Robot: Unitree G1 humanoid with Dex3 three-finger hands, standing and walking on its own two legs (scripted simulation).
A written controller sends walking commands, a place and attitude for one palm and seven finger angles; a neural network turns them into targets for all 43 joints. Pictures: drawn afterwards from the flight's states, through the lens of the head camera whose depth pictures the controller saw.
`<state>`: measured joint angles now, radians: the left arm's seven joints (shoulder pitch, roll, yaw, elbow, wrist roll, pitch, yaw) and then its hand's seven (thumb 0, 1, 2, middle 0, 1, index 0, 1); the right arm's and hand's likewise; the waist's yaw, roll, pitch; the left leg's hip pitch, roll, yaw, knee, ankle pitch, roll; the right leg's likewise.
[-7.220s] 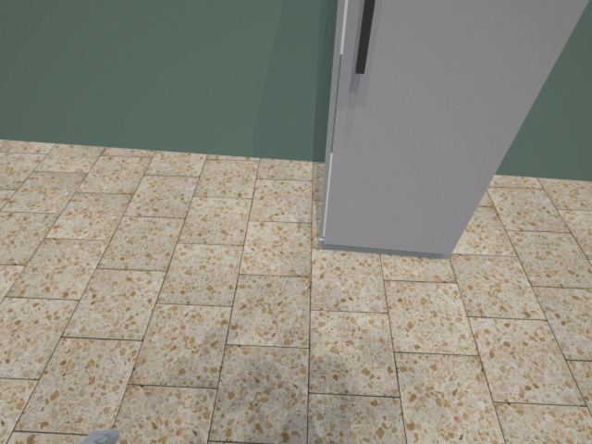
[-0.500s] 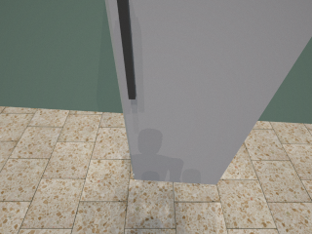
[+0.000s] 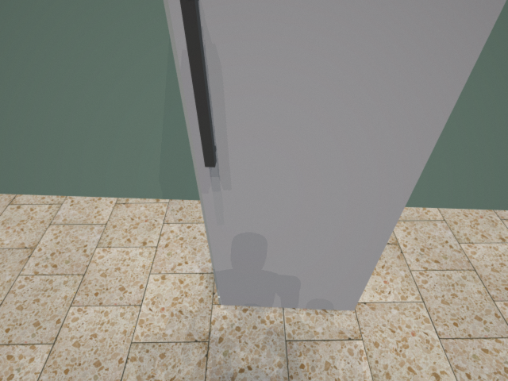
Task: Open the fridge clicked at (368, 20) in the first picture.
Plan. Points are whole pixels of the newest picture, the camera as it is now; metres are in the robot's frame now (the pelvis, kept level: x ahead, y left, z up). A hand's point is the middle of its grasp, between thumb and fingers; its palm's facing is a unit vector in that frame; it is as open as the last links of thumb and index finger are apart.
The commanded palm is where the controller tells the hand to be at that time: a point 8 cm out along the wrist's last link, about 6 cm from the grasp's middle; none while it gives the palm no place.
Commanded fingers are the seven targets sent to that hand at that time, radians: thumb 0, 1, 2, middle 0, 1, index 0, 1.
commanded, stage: come to a stop and stand still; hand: left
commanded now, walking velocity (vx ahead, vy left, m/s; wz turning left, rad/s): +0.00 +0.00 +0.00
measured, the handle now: (203, 91) +0.54 +0.13 +0.22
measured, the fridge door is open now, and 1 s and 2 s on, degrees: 0 0 0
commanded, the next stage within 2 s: look again from close up in 0.24 s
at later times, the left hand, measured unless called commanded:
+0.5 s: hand out of the picture -0.03 +0.14 -0.17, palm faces +0.05 -0.99 -0.16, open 7.4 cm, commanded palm none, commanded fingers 0.00 0.90 0.90 -0.20 -0.30 -0.20 -0.30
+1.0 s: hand out of the picture -0.03 +0.14 -0.17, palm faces +0.07 -0.99 -0.16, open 7.4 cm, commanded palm none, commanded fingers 0.00 0.90 0.90 -0.20 -0.30 -0.20 -0.30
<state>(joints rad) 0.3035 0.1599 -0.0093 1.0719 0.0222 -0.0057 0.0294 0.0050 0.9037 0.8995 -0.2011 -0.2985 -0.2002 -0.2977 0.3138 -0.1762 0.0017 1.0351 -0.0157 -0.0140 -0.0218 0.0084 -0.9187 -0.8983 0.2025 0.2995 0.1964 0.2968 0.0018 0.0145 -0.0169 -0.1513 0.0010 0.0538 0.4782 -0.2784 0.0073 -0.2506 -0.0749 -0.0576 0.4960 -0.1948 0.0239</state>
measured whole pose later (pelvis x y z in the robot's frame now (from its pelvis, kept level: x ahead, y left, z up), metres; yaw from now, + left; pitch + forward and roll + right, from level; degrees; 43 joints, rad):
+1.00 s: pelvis -0.01 -0.01 +0.00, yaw +0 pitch -2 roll +0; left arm 0.34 0.11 0.01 1.09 0.02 -0.01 0.03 0.01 0.90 0.90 -0.20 -0.30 -0.20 -0.30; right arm 0.34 -0.10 0.00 1.10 -0.01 -0.01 -0.03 0.00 -0.91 -0.90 0.20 0.30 0.20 0.30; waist 0.01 -0.01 0.02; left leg -0.18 0.02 0.04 0.46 -0.25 -0.01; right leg -0.26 -0.06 -0.07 0.46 -0.16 0.01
